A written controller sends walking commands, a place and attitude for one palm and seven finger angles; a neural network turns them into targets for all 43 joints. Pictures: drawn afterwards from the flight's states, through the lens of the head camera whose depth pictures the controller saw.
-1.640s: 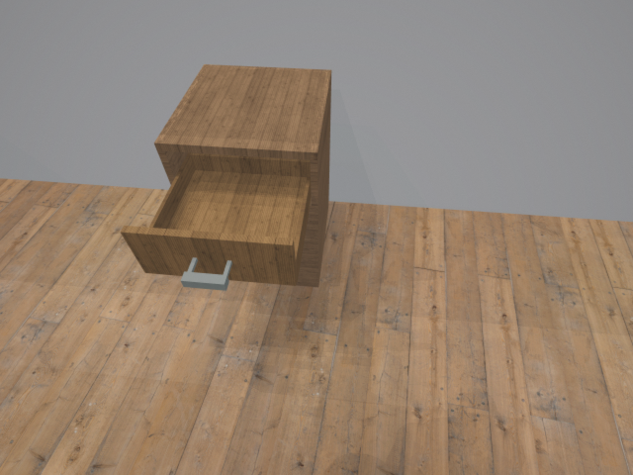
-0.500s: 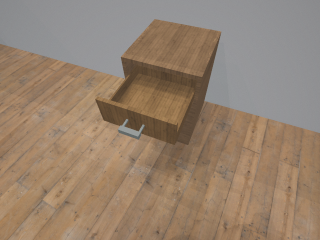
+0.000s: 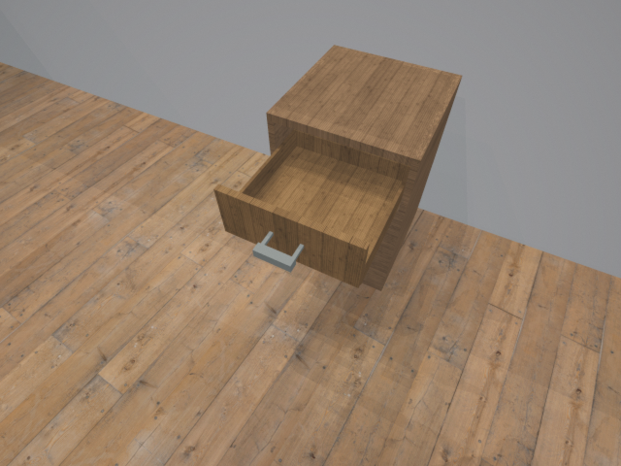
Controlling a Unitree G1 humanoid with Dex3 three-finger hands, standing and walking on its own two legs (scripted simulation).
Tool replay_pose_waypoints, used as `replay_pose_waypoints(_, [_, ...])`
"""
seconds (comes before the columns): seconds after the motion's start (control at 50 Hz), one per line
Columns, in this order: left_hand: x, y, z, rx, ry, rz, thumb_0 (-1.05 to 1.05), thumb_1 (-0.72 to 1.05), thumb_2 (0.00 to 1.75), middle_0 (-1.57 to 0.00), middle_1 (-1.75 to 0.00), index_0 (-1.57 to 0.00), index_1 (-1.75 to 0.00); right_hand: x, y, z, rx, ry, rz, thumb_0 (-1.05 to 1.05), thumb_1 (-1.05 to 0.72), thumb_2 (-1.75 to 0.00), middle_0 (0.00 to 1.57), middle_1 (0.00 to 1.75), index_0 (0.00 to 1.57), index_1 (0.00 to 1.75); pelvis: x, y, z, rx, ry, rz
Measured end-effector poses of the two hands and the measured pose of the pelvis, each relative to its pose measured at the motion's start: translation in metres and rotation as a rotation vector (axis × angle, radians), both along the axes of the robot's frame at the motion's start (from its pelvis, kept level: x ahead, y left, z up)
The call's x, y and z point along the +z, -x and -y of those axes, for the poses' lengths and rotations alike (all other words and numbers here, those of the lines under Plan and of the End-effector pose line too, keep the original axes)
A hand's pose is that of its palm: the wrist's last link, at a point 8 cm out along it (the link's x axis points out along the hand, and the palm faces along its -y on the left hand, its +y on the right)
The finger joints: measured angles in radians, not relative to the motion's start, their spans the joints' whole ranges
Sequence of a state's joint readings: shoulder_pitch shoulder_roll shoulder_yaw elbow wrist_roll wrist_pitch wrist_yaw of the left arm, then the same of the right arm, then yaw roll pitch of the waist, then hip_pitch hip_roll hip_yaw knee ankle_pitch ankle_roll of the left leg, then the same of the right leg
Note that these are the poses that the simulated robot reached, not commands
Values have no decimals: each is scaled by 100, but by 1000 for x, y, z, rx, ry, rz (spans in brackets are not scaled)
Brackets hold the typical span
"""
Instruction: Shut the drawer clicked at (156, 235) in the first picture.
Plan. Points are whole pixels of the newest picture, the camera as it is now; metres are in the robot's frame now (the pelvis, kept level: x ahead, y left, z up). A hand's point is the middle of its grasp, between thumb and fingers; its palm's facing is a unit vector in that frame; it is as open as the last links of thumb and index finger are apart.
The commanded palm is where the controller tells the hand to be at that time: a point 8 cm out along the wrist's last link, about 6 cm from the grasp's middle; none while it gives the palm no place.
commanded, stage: stand and wait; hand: left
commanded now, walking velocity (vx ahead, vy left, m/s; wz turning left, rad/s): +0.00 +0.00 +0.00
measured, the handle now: (279, 249) +0.59 +0.12 -0.24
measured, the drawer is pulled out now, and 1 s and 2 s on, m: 0.29 0.29 0.29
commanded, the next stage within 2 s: look at it before walking up in 0.04 s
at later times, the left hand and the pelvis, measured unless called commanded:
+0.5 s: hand out of the picture +0.01 +0.16 -0.17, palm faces +0.01 -0.98 -0.20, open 7.3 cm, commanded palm none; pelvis +0.01 -0.02 +0.00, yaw -2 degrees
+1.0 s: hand out of the picture +0.02 +0.17 -0.19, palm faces -0.02 -0.98 -0.19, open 7.3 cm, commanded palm none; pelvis +0.00 -0.01 +0.00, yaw -6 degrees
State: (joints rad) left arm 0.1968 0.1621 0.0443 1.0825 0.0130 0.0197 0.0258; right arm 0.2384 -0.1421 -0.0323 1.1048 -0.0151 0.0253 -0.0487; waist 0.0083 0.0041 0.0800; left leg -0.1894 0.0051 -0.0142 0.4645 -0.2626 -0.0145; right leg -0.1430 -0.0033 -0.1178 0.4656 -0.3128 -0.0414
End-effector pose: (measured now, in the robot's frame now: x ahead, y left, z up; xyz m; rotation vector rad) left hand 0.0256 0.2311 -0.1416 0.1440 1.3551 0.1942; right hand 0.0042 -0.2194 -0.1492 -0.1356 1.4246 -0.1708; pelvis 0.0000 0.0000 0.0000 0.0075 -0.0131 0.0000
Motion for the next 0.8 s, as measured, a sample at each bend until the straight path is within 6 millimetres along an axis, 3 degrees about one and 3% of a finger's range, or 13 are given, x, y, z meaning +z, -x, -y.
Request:
replay_pose_waypoints(0.18, [3, 15, 12, -18, 9, -63, 0, 91, 90, -20, -30, -20, -30, 1, 2, 2, -20, -13, 3, 1, -93, -90, 20, 30, 20, 30, 4, -5, 4, -18, -5, -1])
replay_pose_waypoints(0.54, [3, 16, 29, -29, 13, -69, 1, 92, 90, -20, -30, -20, -30, 1, 20, 6, -40, -34, -41, 0, -92, -90, 20, 30, 20, 30, 4, -8, 18, -28, -2, 4])
replay_pose_waypoints(0.8, [0, 18, 37, -25, 18, -71, 1, 92, 90, -20, -30, -20, -30, 0, 23, 13, -58, -26, -41, 0, -91, -90, 20, 30, 20, 30, 2, -6, 25, -44, 3, 4])
